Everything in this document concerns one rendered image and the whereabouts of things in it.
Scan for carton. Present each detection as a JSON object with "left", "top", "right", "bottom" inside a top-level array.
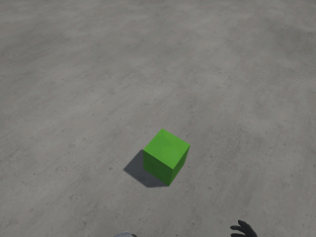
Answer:
[{"left": 143, "top": 128, "right": 191, "bottom": 186}]

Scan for right robot hand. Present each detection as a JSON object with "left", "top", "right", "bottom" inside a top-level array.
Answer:
[{"left": 230, "top": 220, "right": 258, "bottom": 237}]

